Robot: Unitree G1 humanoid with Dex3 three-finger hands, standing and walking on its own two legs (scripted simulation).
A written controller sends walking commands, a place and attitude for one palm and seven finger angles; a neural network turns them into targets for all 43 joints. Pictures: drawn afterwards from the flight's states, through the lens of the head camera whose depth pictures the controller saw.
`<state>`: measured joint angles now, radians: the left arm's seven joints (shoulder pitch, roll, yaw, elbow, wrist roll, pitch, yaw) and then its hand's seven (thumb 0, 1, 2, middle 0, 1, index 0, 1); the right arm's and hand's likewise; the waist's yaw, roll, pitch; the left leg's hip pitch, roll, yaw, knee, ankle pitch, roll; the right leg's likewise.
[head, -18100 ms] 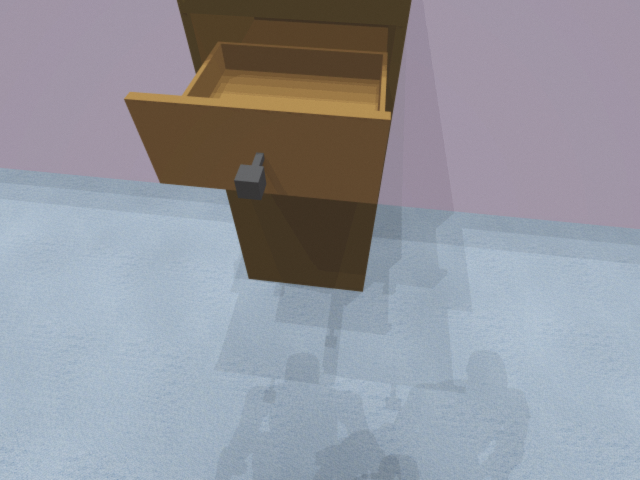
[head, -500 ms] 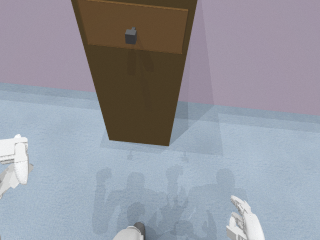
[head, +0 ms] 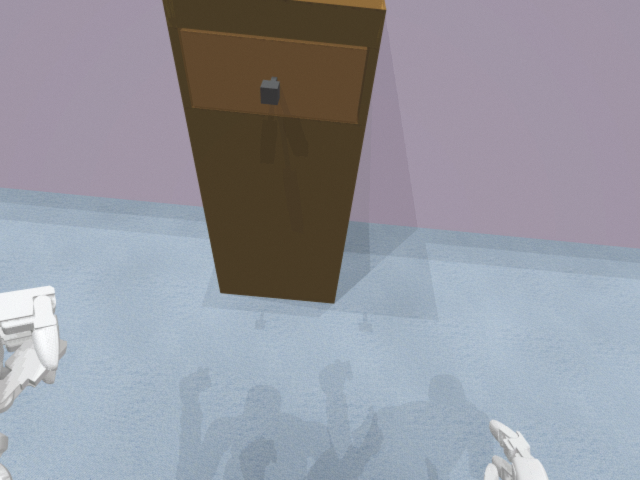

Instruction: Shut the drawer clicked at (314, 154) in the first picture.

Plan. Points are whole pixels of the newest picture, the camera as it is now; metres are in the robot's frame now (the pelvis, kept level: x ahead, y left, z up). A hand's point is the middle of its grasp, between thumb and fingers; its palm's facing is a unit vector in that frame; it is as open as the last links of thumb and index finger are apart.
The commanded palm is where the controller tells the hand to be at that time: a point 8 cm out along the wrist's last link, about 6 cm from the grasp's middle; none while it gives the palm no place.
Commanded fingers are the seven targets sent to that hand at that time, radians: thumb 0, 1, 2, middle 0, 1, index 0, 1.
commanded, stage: stop stepping back and stand still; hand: left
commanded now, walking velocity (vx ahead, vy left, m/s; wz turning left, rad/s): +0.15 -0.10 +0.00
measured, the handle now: (271, 88) +0.84 +0.17 +0.09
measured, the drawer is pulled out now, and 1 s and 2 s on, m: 0.00 0.00 0.00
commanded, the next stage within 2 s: let the arm hang, fingers relaxed in 0.34 s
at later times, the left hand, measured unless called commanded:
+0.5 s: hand (73, 373) +0.19 +0.26 +0.11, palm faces +0.32 -0.83 -0.46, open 3.2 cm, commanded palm none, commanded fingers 0.00 0.90 0.90 -1.24 -1.43 -1.24 -1.43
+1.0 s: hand out of the picture -0.10 +0.21 -0.16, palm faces +0.08 -0.96 -0.25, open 5.1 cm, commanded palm none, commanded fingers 0.00 0.90 0.90 -0.24 -0.34 -0.24 -0.34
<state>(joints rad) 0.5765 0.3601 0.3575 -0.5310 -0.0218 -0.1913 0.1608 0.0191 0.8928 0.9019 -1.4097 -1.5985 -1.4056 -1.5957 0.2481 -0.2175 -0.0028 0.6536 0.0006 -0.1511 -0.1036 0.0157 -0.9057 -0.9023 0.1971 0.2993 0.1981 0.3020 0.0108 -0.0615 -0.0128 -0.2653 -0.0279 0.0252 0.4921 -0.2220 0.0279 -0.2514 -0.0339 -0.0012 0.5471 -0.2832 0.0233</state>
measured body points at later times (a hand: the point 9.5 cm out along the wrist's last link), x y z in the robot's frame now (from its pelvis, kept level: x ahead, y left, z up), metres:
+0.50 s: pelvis -0.02 +0.01 -0.01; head -0.02 +0.00 +0.44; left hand +0.16 +0.30 +0.13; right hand +0.14 -0.23 -0.10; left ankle +0.00 +0.11 -0.74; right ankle -0.01 -0.12 -0.74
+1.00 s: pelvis -0.03 +0.01 +0.00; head +0.00 +0.01 +0.45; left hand -0.10 +0.26 -0.14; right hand -0.04 -0.21 -0.16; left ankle +0.00 +0.11 -0.74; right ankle -0.01 -0.12 -0.74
